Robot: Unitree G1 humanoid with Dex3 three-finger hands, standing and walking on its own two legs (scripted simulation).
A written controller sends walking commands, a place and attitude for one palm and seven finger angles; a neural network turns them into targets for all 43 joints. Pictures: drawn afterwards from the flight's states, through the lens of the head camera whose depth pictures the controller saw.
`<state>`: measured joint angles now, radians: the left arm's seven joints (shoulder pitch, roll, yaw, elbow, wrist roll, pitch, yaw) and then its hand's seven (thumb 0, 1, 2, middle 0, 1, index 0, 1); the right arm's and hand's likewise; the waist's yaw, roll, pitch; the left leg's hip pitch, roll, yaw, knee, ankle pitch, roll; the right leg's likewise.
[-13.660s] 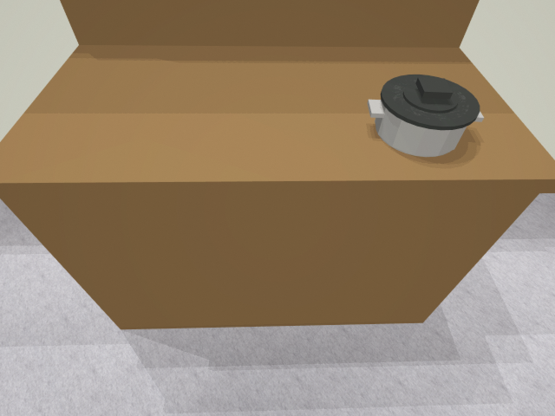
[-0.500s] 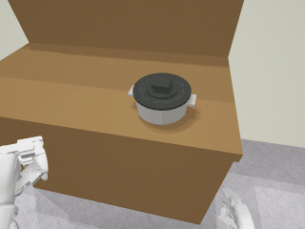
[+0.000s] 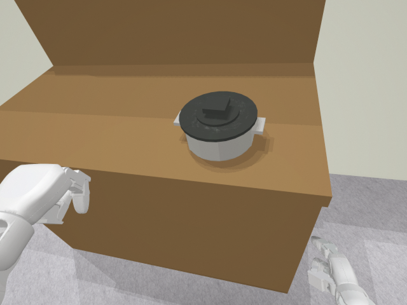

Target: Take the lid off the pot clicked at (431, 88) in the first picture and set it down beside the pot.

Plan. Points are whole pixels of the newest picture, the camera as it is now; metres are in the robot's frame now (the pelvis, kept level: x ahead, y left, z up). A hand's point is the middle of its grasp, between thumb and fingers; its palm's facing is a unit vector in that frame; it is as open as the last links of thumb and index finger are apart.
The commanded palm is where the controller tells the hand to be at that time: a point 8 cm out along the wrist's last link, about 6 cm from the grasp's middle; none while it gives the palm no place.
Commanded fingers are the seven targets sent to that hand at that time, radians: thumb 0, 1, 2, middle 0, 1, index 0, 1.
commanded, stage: reach forward and open the fingers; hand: left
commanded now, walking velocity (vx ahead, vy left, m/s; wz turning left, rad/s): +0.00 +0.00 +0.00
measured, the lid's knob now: (216, 105) +0.52 +0.04 +0.13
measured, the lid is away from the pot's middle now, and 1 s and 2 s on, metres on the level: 0.00 0.00 0.00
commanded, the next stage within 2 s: move the open hand above the knob in 0.68 s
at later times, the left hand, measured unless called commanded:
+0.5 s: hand (60, 178) +0.25 +0.26 +0.19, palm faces -0.10 +0.04 -0.99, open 9.2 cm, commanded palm +0.23 +0.26 +0.26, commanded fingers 0.00 -0.37 1.62 -0.86 -0.08 -0.86 -0.08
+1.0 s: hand (82, 149) +0.31 +0.24 +0.20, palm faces -0.07 +0.04 -1.00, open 10.1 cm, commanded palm +0.28 +0.23 +0.27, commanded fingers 0.00 -0.37 1.61 -0.86 -0.08 -0.86 -0.08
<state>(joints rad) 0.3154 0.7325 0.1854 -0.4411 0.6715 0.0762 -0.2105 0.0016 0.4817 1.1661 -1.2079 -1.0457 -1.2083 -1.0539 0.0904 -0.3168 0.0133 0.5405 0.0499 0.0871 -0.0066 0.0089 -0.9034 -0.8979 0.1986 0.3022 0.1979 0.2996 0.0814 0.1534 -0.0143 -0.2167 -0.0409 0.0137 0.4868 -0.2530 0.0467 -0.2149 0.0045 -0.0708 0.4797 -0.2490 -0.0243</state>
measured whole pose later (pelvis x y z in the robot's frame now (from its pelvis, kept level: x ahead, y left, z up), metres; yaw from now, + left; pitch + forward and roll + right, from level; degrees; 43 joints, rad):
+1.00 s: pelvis -0.03 +0.02 +0.00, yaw +0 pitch -2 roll +0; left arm -0.38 0.70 -0.03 -0.05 0.76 0.07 -0.45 0.00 -0.37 1.61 -0.87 -0.08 -0.87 -0.09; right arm 0.13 -0.29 0.04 0.56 0.06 0.06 0.02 0.01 -0.90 -0.90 0.20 0.30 0.20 0.30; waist 0.05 0.12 0.02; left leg -0.22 -0.08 0.02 0.44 -0.19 0.07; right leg -0.24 -0.03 -0.06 0.48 -0.21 0.00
